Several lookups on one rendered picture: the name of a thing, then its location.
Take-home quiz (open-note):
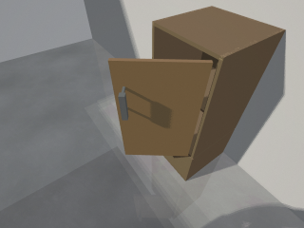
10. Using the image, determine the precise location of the cupboard door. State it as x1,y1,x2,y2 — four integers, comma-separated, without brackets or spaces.
108,58,213,157

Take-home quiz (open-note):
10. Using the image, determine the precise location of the handle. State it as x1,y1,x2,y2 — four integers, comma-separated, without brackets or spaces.
118,86,129,121

